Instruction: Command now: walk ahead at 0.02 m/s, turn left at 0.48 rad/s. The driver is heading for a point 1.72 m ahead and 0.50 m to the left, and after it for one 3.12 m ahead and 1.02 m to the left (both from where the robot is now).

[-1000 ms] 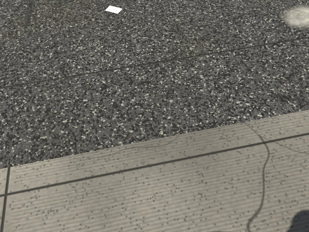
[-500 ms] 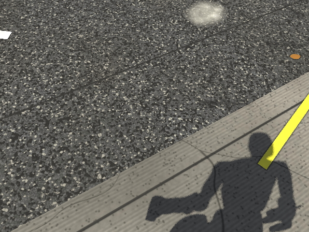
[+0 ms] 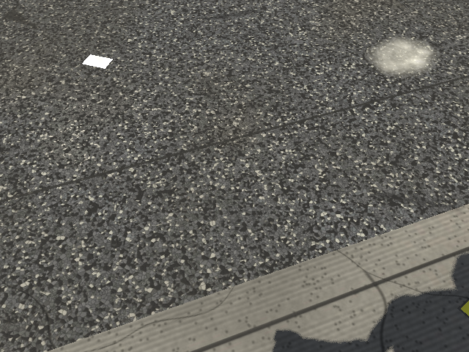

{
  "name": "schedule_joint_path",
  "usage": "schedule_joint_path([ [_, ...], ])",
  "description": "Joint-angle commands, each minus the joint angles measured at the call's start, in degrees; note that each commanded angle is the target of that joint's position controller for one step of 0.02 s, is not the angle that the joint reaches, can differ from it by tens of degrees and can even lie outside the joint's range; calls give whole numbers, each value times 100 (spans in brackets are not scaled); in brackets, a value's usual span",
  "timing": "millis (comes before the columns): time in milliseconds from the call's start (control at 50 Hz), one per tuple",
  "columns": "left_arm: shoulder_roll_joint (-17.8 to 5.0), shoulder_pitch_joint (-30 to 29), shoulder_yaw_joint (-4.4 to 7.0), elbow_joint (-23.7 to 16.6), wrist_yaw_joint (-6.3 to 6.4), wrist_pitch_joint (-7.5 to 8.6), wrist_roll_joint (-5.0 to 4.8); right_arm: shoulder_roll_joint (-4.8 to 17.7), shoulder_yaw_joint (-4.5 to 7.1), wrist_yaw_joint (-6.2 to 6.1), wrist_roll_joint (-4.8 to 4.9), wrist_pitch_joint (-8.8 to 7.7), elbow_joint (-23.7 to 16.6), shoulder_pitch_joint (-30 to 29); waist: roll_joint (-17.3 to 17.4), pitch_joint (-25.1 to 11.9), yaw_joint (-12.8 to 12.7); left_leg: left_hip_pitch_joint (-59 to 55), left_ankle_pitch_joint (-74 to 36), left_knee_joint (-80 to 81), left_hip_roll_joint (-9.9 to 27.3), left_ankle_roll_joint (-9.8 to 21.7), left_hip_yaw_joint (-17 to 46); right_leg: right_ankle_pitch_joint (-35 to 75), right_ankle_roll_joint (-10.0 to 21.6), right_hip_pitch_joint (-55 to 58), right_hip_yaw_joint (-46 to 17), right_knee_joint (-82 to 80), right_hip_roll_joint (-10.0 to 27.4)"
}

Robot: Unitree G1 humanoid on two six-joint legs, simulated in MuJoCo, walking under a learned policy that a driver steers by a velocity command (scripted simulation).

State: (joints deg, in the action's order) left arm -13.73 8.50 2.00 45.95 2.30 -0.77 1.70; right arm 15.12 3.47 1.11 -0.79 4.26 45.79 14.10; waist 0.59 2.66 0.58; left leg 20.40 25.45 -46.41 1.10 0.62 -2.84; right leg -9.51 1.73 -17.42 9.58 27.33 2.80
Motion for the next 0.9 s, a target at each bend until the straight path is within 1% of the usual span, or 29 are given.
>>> schedule_joint_path([
  [20,-969,-112,272,-288,-25,4,-26,314,70,62,17,-64,-331,478,-843,-713,146,-774,-416,966,-105,195,-241,569,792,221,-973,-531,1469],
  [40,-973,-65,297,-259,-28,-34,-39,374,85,67,0,-112,-286,641,-578,-648,231,-1169,-806,1653,-175,308,-147,140,491,-96,-755,-160,1335],
  [60,-786,187,285,-211,-63,-92,-23,663,144,36,-74,-179,-318,642,430,-360,180,-1247,-826,2756,372,455,935,-831,31,-635,-279,836,898],
  [80,-369,239,176,-527,-59,-143,-41,1540,319,-2,-71,-218,-582,479,1942,-62,23,-1256,-1915,3292,2044,1025,3402,-2657,-439,-2025,34,2008,-210],
  [100,-561,-437,187,-662,-8,-204,30,1638,406,-84,-130,-191,-490,805,1360,87,437,-611,-2167,3470,2146,1525,3416,-2579,-377,-1918,-859,2959,-253],
  [120,-585,-395,204,-640,-32,-219,-64,1339,328,-138,-101,-179,-479,549,916,167,159,-441,-1785,3365,1743,1469,2850,-2001,-327,-1791,-1116,3251,-153],
  [140,-648,-213,232,-523,-76,-179,-115,1105,262,-152,-34,-164,-560,85,661,223,-86,-401,-1512,3311,1287,1215,2343,-1407,-274,-1701,-1187,3213,-108],
  [160,-725,-25,266,-411,-102,-138,-61,1016,239,-146,-15,-168,-667,-225,713,64,-191,-620,-1791,3201,1002,1073,2088,-1098,-242,-1684,-1133,3301,-175],
  [180,-773,175,290,-304,-137,-123,13,899,215,-142,22,-189,-736,-290,696,-153,-193,-851,-2311,3082,864,1080,1916,-950,-262,-1622,-1092,3455,-216],
  [200,-761,236,298,-283,-163,-120,23,840,199,-121,53,-212,-746,-189,547,-359,-164,-1060,-2696,2984,847,1102,1895,-935,-292,-1580,-1101,3554,-254],
  [220,-706,224,287,-307,-173,-123,1,860,211,-107,71,-235,-727,-58,442,-448,-123,-1256,-2920,2920,863,1128,1925,-932,-327,-1628,-1124,3543,-261],
  [260,-628,107,256,-390,-157,-143,-38,925,244,-117,72,-259,-686,170,460,-444,-11,-1578,-3001,2852,882,1182,2072,-959,-390,-1804,-1178,3277,-254],
  [320,-658,-57,235,-502,-119,-162,-53,979,273,-149,35,-241,-684,377,643,-409,151,-1781,-2790,2806,899,1269,2383,-1097,-442,-1843,-1234,2711,-287],
  [400,-675,-145,196,-635,-90,-129,-85,1111,321,-131,-10,-209,-749,389,626,-441,216,-1585,-2796,2677,874,1362,2757,-1348,-399,-1429,-1282,2109,-398],
  [500,-731,37,158,-755,-50,-50,-165,1178,362,-56,-36,-176,-847,78,685,-562,99,-1175,-3208,2512,702,1201,3221,-1463,-230,-528,-1308,1304,-633],
  [540,-715,315,139,-740,-12,-3,-190,1160,368,-34,-6,-162,-877,-159,681,-585,-80,-927,-3139,2416,538,985,3334,-1216,-139,103,-1302,507,-711],
  [560,-696,552,134,-692,28,32,-172,1117,358,-39,40,-156,-900,-326,616,-565,-260,-636,-2765,2287,343,757,3273,-733,-96,639,-1280,-309,-691],
  [580,-912,682,185,-675,84,72,-117,947,310,-58,86,-176,-939,-341,304,-574,-288,-125,-1874,1971,22,434,3036,-535,12,1240,-1687,-1012,-206],
  [600,-1363,539,248,-794,130,68,-38,475,205,-70,78,-201,-939,104,-932,-673,2,520,-14,749,-685,93,2009,-770,369,1739,-3095,-1514,1283],
  [620,-1678,136,312,-930,77,20,8,846,303,-132,-34,-192,-946,103,-1316,-320,9,1141,851,-316,-1206,-28,1019,-31,1044,969,-3916,-1566,2005],
  [640,-1327,175,251,-947,29,17,-7,1122,377,-128,-135,-177,-886,18,-784,-262,37,944,669,-1189,-759,-76,1081,580,1252,700,-3563,-1383,1939],
  [660,-977,-76,151,-984,-8,30,-58,1091,392,-79,-113,-154,-763,98,-564,-178,175,858,340,-1575,-701,-94,1061,899,1132,554,-2927,-1268,1545],
  [680,-854,-270,114,-1044,-27,27,-48,1021,382,-24,-77,-111,-666,235,-589,-156,255,830,60,-1891,-684,-153,976,1173,966,562,-2349,-1185,1175],
  [700,-854,-315,113,-1066,3,36,-45,984,372,46,-52,-72,-623,305,-797,-226,262,920,-130,-2130,-652,-217,863,1429,904,743,-2015,-1105,986],
  [720,-844,-239,112,-1073,13,43,-36,950,348,95,-23,-52,-608,303,-857,-275,195,991,-182,-2154,-618,-295,761,1747,897,913,-1781,-1032,890],
  [740,-847,-42,122,-1024,7,50,-34,895,318,115,1,-42,-638,159,-838,-304,67,1023,-191,-2036,-610,-352,724,1928,929,1063,-1705,-978,871],
  [800,-938,434,179,-837,-6,83,-53,730,231,108,17,-8,-736,-189,-855,-371,-186,1088,-56,-1387,-598,-414,761,2164,1070,1584,-1756,-836,1046],
  [860,-992,414,202,-760,-67,95,-43,570,126,75,22,13,-723,-258,-993,-426,-198,513,155,-359,-504,-338,604,2080,1068,1483,-1650,-721,1072],
  [900,-1057,384,221,-707,-133,77,-23,518,62,38,56,7,-718,-304,-1135,-457,-228,-58,275,355,-489,-241,340,2171,1065,1237,-1589,-616,1053],
])
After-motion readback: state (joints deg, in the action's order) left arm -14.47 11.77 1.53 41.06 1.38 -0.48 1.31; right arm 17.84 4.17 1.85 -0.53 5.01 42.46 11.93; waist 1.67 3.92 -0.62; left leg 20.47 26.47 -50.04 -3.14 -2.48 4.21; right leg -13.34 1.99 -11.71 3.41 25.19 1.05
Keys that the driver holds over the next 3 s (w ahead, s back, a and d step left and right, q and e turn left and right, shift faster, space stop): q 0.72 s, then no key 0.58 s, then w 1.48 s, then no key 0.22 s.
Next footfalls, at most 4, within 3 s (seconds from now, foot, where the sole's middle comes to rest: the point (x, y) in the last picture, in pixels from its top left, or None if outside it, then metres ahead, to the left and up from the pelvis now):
0.06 left None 0.03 0.10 -0.77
0.58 right None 0.06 -0.08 -0.77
1.00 left None -0.05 0.10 -0.77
1.28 right None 0.04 -0.09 -0.77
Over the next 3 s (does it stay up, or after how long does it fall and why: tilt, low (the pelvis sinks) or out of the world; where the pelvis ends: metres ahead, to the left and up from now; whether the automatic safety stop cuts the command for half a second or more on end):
stays up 0.62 0.36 0.00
